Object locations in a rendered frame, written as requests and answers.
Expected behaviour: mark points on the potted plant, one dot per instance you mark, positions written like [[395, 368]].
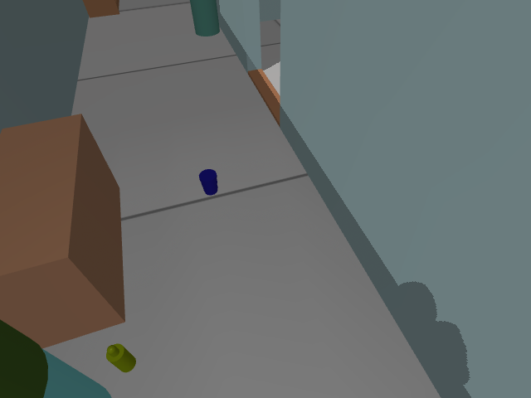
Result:
[[28, 371]]

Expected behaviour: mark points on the bookshelf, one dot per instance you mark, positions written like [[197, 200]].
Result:
[[100, 8]]

